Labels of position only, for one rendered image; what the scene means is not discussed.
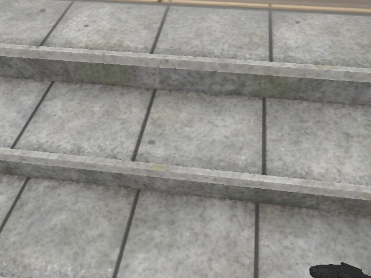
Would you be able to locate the robot right hand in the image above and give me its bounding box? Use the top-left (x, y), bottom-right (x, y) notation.
top-left (309, 262), bottom-right (371, 278)

